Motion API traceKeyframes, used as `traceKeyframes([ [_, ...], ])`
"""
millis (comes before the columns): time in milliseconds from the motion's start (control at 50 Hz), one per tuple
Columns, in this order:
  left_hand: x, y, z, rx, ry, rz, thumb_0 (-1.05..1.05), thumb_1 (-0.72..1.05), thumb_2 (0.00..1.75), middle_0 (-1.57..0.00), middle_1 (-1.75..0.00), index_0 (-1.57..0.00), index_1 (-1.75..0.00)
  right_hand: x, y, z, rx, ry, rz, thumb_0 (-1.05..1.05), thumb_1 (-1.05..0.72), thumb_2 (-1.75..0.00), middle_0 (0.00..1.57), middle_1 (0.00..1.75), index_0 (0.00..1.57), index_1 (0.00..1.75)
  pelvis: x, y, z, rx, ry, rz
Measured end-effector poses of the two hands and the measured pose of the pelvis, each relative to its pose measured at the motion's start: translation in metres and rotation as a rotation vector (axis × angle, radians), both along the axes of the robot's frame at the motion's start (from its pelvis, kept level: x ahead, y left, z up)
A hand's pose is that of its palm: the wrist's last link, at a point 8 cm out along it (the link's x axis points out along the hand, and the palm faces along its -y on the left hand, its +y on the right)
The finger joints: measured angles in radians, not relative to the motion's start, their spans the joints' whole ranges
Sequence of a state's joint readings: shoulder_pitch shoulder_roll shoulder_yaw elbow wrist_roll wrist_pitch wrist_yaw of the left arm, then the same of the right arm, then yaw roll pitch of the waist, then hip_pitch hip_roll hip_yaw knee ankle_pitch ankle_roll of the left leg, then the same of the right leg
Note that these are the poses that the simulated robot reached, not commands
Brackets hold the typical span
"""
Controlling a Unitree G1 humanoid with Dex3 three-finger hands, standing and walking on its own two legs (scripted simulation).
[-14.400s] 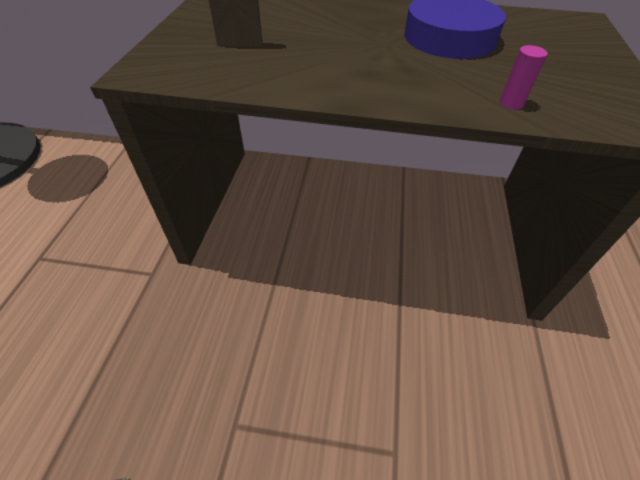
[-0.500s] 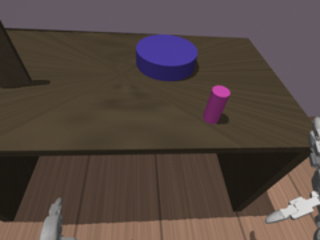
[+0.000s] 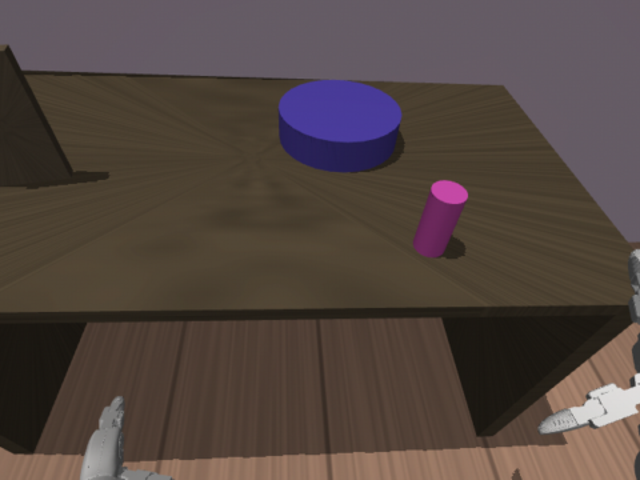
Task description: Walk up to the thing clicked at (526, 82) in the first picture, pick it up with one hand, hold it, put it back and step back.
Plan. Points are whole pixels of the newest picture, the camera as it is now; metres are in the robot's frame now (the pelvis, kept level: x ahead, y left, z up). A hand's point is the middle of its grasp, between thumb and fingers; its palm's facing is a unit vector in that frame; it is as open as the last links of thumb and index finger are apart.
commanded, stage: go down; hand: right
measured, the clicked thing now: (438, 220) +0.47 -0.20 +0.05
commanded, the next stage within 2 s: none
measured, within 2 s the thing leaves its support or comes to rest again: neither
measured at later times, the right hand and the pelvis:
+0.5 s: hand (604, 253) +0.30 -0.32 +0.16, palm faces +0.15 +0.98 -0.09, open 17.5 cm; pelvis +0.00 -0.01 +0.00, yaw +0 degrees
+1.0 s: hand (617, 233) +0.33 -0.35 +0.16, palm faces +0.16 +0.99 -0.02, open 17.7 cm; pelvis +0.00 -0.01 -0.01, yaw +0 degrees
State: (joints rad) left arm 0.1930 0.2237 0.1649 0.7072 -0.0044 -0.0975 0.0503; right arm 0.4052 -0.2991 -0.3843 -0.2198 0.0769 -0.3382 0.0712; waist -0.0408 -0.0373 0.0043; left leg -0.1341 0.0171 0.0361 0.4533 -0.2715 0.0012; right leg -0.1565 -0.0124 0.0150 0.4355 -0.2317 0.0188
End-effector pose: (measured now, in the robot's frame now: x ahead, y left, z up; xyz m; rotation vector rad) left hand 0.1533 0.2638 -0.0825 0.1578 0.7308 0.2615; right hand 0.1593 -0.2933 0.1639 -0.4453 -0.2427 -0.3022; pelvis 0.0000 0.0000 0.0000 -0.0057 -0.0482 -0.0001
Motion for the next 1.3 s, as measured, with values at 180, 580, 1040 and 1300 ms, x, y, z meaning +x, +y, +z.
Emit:
traceKeyframes([
  [180, 0.007, -0.003, 0.004, 0.004, -0.036, 0.022, -0.01, -0.53, 0.05, -0.06, -0.05, -0.06, -0.05, 0.027, -0.031, 0.001, 0.076, 0.035, -0.005, -0.02, 0.54, -0.05, 0.04, 0.06, 0.06, 0.05, -0.001, 0.002, 0.000, 0.002, 0.002, -0.010],
  [580, -0.013, -0.008, 0.006, 0.109, -0.023, 0.017, -0.01, -0.53, 0.05, -0.06, -0.05, -0.06, -0.05, 0.123, -0.089, 0.003, 0.391, 0.157, 0.159, -0.02, 0.56, -0.05, 0.03, 0.06, 0.05, 0.05, 0.004, -0.009, -0.001, 0.008, 0.060, 0.013],
  [1040, -0.021, -0.019, -0.004, 0.138, 0.009, -0.042, 0.00, -0.53, 0.05, -0.06, -0.06, -0.06, -0.05, 0.151, -0.110, 0.001, 0.443, 0.222, 0.153, -0.02, 0.59, -0.05, 0.03, 0.06, 0.04, 0.05, -0.006, -0.008, -0.006, 0.018, 0.111, 0.000],
  [1300, -0.028, -0.011, 0.006, 0.180, -0.008, -0.009, -0.01, -0.53, 0.06, -0.06, -0.06, -0.06, -0.05, 0.183, -0.122, 0.006, 0.462, 0.217, 0.142, -0.02, 0.60, -0.04, 0.04, 0.06, 0.05, 0.05, -0.006, -0.010, -0.009, 0.020, 0.160, 0.016],
])
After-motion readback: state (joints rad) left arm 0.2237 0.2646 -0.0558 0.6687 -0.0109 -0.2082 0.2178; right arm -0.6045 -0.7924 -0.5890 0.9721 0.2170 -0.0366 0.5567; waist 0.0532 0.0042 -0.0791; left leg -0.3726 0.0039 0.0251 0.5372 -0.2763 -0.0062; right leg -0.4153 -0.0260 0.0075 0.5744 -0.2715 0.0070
